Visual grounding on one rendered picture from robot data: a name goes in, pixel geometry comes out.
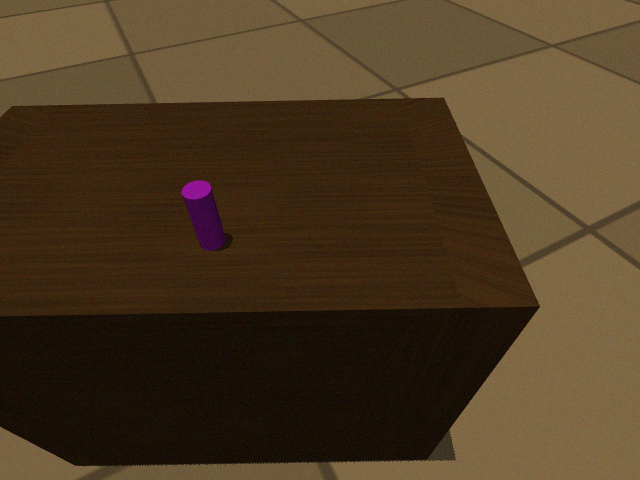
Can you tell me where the can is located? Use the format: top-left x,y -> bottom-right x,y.
182,180 -> 226,251

